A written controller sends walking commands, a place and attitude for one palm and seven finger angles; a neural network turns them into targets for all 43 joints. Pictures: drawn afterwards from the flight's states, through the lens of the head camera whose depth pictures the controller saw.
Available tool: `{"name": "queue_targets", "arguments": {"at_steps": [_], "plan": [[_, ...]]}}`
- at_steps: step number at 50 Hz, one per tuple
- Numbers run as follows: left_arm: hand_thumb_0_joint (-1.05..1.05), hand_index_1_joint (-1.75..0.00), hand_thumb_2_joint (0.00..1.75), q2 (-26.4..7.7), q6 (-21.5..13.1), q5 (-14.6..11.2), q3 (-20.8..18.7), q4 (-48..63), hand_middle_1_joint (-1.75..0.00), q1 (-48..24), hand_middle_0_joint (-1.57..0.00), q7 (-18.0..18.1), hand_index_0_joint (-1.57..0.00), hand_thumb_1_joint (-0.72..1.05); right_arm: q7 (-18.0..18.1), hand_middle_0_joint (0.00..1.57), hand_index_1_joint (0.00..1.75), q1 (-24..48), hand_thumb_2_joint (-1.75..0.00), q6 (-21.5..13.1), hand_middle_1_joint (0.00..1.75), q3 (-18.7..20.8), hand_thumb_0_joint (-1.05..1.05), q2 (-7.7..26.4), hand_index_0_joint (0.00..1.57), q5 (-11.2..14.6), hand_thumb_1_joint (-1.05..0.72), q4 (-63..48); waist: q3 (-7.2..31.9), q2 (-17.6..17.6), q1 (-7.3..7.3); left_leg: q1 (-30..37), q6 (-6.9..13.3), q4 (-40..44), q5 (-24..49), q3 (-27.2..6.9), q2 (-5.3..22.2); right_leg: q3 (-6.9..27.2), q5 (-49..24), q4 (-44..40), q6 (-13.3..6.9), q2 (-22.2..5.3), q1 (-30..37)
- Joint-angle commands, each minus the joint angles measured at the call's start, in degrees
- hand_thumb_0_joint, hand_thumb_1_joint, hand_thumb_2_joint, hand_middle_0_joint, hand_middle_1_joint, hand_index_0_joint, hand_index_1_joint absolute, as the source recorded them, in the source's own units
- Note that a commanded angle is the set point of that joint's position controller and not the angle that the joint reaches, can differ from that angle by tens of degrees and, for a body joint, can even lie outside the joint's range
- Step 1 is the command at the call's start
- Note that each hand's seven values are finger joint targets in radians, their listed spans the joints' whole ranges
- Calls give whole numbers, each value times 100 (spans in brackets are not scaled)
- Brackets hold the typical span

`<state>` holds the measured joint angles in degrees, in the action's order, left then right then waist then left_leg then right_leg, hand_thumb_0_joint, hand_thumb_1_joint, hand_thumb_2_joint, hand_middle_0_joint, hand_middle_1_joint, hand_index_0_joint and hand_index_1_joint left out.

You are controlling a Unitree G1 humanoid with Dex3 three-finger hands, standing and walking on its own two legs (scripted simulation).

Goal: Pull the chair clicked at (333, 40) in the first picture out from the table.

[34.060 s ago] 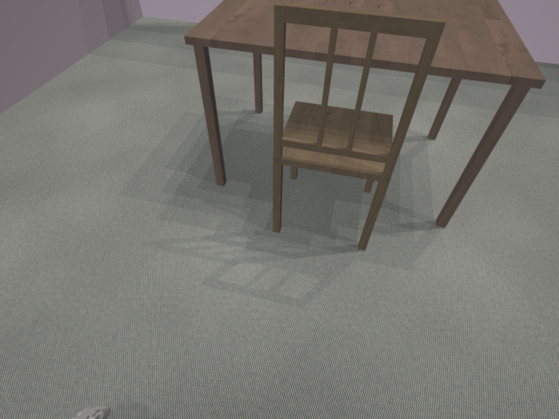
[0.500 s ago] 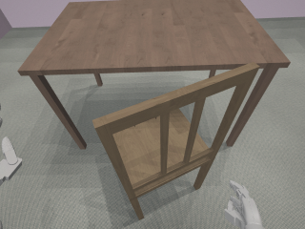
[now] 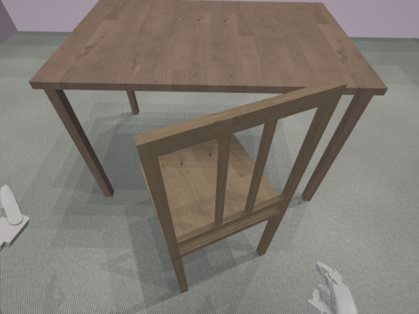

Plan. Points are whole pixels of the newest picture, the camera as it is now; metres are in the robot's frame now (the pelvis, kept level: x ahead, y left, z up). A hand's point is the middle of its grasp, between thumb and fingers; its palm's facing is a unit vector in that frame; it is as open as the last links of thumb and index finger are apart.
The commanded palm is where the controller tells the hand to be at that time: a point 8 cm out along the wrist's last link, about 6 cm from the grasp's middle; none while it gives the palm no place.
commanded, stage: step back with the hand held close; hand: left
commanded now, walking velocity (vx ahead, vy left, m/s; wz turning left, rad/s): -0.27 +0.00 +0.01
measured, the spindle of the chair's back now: (221, 187) +0.41 +0.01 -0.04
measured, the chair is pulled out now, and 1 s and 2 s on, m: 0.18 0.18 0.18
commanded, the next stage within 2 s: none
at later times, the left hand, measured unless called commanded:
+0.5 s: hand (16, 224) +0.19 +0.27 +0.17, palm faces +0.48 -0.72 -0.50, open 7.4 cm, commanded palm +0.12 +0.30 +0.19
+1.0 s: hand (20, 223) +0.19 +0.26 +0.17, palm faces +0.49 -0.75 -0.44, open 7.4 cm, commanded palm +0.12 +0.30 +0.19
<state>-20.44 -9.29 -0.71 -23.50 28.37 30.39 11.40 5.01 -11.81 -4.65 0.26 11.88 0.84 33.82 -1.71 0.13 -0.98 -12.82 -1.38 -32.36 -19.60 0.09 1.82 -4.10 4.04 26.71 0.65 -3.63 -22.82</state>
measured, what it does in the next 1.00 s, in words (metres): stands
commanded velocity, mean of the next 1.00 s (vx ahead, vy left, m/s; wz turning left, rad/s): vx -0.39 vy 0.00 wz -0.01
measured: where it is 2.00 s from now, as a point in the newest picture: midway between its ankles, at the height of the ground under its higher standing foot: outside the picture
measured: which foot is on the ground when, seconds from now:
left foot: down 0.00-1.00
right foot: down 0.00-1.00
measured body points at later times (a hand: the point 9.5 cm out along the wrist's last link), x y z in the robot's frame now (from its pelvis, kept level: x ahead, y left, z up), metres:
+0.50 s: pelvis -0.01 +0.00 -0.01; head +0.02 +0.01 +0.44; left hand +0.16 +0.30 +0.20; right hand +0.16 -0.24 -0.09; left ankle -0.02 +0.14 -0.73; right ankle +0.11 -0.13 -0.73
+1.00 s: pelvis -0.02 +0.00 -0.01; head +0.02 +0.02 +0.44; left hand +0.16 +0.30 +0.20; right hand +0.15 -0.24 -0.09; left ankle -0.02 +0.14 -0.73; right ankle +0.11 -0.13 -0.73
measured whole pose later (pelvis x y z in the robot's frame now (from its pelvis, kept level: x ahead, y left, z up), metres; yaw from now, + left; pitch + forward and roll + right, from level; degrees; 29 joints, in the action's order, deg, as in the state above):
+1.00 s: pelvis -0.02 +0.00 -0.01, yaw +1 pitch +2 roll +0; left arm -21.9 -12.9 0.1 -26.0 33.0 29.1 11.0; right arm 3.3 -11.1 -5.4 1.3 11.3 -0.2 35.7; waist -1.9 -2.6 0.4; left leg -19.7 -1.3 -38.6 -21.0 -1.3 1.7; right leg -4.6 4.1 30.3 0.3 -3.8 -28.0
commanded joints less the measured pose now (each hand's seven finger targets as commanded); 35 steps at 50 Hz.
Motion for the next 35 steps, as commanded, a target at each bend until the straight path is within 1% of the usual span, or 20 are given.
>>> {"name": "queue_targets", "arguments": {"at_steps": [1,2,3,4,6,7,8,9,11,12,15,17,18,20,22,23,27,30,33,35], "plan": [[0,-30,90,-1236,-367,4,-846,1268,-30,-202,-20,139,-20,90,26,20,30,473,-90,-319,30,266,0,688,20,-3,-90,-933,474,222,41,-1654,358,1091,-837,-223,315,795,1492,-470,-23,-339,1609],[0,-30,90,-1279,-361,-5,-883,1263,-30,-112,-20,152,-20,90,39,20,30,514,-90,-328,30,270,0,681,20,19,-90,-903,524,360,48,-1632,371,1133,-824,-240,343,769,1359,-452,-23,-348,1699],[0,-30,90,-1168,-376,-10,-813,1272,-30,-90,-20,144,-20,90,24,20,30,448,-90,-341,30,256,0,665,20,8,-90,-916,564,360,55,-1631,364,1111,-745,-217,332,747,1235,-379,-20,-343,1742],[0,-30,90,-1245,-388,10,-867,1311,-30,-157,-20,147,-20,90,18,20,30,475,-90,-344,30,293,0,712,20,-8,-90,-910,500,349,50,-1775,371,1103,-777,-249,351,791,1137,-324,-24,-325,1752],[0,-30,90,-1211,-400,22,-854,1291,-30,-161,-20,133,-20,90,-18,20,30,444,-90,-346,30,318,0,730,20,-6,-90,-913,502,178,46,-1882,355,1022,-760,-242,351,815,1032,-284,-34,-350,1771],[0,-30,90,-1248,-393,9,-880,1254,-30,-144,-20,146,-20,90,-3,20,30,503,-90,-348,30,316,0,703,20,9,-90,-871,447,282,58,-1830,362,1015,-738,-227,347,849,939,-333,-57,-392,1722],[0,-30,90,-1161,-392,13,-822,1231,-30,-131,-20,144,-20,90,-20,20,30,440,-90,-342,30,303,0,700,20,-10,-90,-872,466,200,62,-1838,350,981,-718,-238,329,816,955,-313,-63,-406,1696],[0,-30,90,-1219,-401,27,-840,1305,-30,-204,-20,144,-20,90,-28,20,30,455,-90,-338,30,333,0,738,20,-10,-90,-872,456,99,59,-1882,352,926,-751,-254,319,861,977,-320,-67,-406,1638],[0,-30,90,-1237,-410,33,-885,1291,-30,-156,-20,141,-20,90,-59,20,30,435,-90,-321,30,350,0,744,20,-18,-90,-852,540,7,58,-1842,337,824,-685,-236,285,881,906,-359,-89,-457,1611],[0,-30,90,-1311,-414,30,-949,1282,-30,-114,-20,154,-20,90,-43,20,30,511,-90,-317,30,353,0,721,20,-15,-90,-816,553,91,62,-1770,355,853,-646,-248,314,891,792,-363,-103,-478,1593],[0,-30,90,-1257,-447,26,-936,1394,-30,-50,-20,136,-20,90,-77,20,30,468,-90,-293,30,369,0,734,20,-24,-90,-829,742,-8,61,-1822,341,788,-513,-289,312,820,603,-228,-103,-485,1694],[0,-30,90,-1338,-470,34,-1042,1431,-30,10,-20,143,-20,90,-57,20,30,544,-90,-291,30,382,0,721,20,-29,-90,-796,755,207,74,-1884,370,896,-417,-366,401,771,311,-48,-95,-433,1747],[0,-30,90,-1235,-495,33,-969,1496,-30,52,-20,126,-20,90,-72,20,30,502,-90,-305,30,374,0,716,20,-31,-90,-809,828,284,78,-1918,375,897,-322,-376,448,713,133,108,-82,-414,1832],[0,-30,90,-1234,-521,40,-999,1557,-30,49,-20,112,-20,90,-77,20,30,500,-90,-321,30,394,0,732,20,-34,-90,-823,828,408,74,-2209,405,951,-301,-463,526,654,-160,419,-67,-349,2029],[0,-30,90,-1311,-537,47,-1105,1536,-30,34,-20,122,-20,90,-60,20,30,541,-90,-340,30,416,0,711,20,-27,-90,-802,842,444,78,-2369,429,953,-317,-494,575,646,-423,610,-63,-333,2149],[0,-30,90,-1239,-547,44,-1046,1532,-30,37,-20,112,-20,90,-64,20,30,490,-90,-342,30,403,0,690,20,-36,-90,-809,846,389,89,-2381,413,879,-283,-474,547,653,-526,631,-78,-361,2141],[0,-30,90,-1307,-556,27,-1057,1491,-30,-116,-20,104,-20,90,-63,20,30,447,-90,-337,30,429,0,667,20,-56,-90,-718,793,-12,127,-1953,313,466,-464,-300,290,968,-353,100,-200,-591,1581],[0,-30,90,-1289,-557,23,-1007,1451,-30,-94,-20,100,-20,90,-88,20,30,420,-90,-288,30,397,0,667,20,-78,-90,-692,840,-237,127,-1653,290,363,-658,-251,174,1041,520,-377,-226,-699,1237],[0,-30,90,-1284,-579,37,-1022,1501,-30,-52,-20,105,-20,90,-70,20,30,470,-90,-265,30,364,0,674,20,-94,-90,-711,804,142,129,-1838,357,742,-774,-369,309,842,901,-260,-124,-511,1342],[0,-30,90,-1243,-608,61,-1043,1550,-30,-2,-20,98,-20,90,-77,20,30,485,-90,-279,30,390,0,721,20,-75,-90,-772,780,460,113,-2292,455,1002,-813,-518,516,691,622,233,-47,-320,1721]]}}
